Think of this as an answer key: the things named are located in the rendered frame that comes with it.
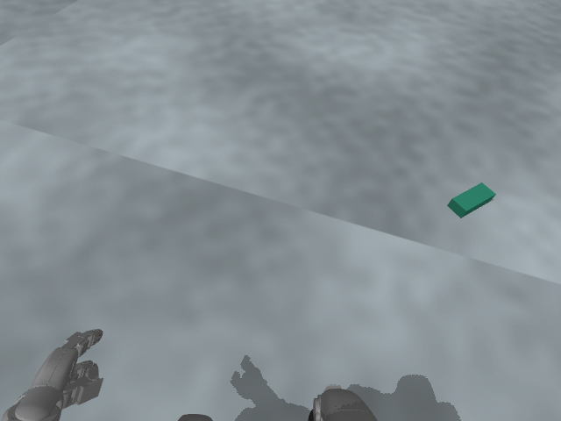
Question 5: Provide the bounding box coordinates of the left robot hand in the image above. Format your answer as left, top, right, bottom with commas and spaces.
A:
30, 329, 103, 409

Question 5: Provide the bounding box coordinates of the left robot arm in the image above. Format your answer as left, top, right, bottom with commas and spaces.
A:
1, 386, 64, 421

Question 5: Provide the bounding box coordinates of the carton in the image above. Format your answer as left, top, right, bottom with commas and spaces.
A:
447, 183, 496, 218

